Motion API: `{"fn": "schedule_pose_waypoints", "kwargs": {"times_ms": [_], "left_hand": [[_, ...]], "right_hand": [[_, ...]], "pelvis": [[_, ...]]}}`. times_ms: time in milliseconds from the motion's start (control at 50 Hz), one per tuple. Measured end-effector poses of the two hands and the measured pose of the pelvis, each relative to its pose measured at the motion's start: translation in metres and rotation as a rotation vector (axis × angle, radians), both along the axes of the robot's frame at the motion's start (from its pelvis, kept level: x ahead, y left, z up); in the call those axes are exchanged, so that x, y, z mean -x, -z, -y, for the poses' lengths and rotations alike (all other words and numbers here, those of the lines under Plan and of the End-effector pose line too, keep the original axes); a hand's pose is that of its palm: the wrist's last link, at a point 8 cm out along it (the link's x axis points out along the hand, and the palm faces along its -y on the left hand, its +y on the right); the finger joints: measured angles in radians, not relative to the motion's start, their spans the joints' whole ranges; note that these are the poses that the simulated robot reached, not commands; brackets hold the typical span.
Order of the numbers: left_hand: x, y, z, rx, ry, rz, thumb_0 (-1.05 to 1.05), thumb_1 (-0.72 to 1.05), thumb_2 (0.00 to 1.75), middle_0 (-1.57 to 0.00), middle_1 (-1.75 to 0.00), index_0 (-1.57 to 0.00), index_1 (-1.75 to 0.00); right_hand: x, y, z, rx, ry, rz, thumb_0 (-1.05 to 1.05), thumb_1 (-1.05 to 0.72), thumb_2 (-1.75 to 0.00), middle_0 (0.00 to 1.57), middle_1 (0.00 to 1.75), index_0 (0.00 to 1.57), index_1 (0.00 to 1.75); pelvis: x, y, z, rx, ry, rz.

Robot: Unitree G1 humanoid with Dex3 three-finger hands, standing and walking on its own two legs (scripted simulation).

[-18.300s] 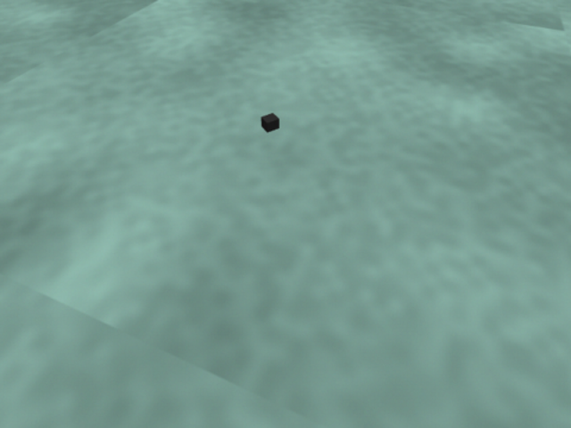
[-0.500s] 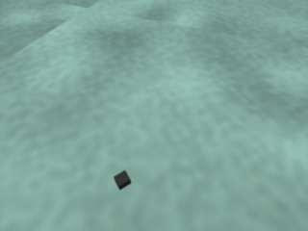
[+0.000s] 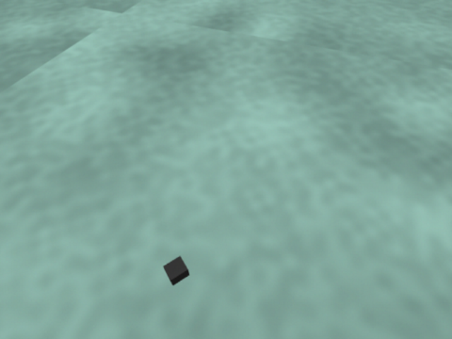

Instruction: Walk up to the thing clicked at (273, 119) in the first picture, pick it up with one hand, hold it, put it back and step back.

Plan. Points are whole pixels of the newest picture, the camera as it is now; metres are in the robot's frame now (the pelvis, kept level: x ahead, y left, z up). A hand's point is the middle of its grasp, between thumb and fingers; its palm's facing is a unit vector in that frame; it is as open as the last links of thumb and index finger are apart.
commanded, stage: walk up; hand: left
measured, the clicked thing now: (176, 270) +0.49 +0.23 -0.73
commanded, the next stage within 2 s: stand in 0.56 s
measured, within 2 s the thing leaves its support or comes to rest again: neither
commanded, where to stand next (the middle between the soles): +0.09 +0.00 m, yaw -2 degrees
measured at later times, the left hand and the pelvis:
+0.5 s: hand out of the picture +0.11 +0.27 -0.14, palm faces -0.05 -0.93 -0.37, open 7.4 cm; pelvis +0.01 +0.01 +0.02, yaw -2 degrees
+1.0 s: hand out of the picture +0.10 +0.25 -0.14, palm faces -0.06 -0.94 -0.33, open 7.4 cm; pelvis +0.01 +0.00 +0.02, yaw -1 degrees
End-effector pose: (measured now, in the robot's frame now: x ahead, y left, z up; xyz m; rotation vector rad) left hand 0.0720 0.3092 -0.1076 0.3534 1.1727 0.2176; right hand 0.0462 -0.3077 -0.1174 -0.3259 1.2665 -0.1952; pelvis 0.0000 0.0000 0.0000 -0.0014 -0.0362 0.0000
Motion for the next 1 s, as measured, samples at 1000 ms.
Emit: {"fn": "schedule_pose_waypoints", "kwargs": {"times_ms": [1000], "left_hand": [[-0.021,-0.008,0.019,0.049,0.029,-0.042,0.00,0.91,0.90,-0.20,-0.30,-0.20,-0.30]], "right_hand": [[-0.025,-0.016,-0.012,-0.033,0.048,0.040,0.00,-0.90,-0.90,0.20,0.30,0.20,0.30]], "pelvis": [[-0.007,-0.021,0.001,-0.008,0.024,0.009]]}}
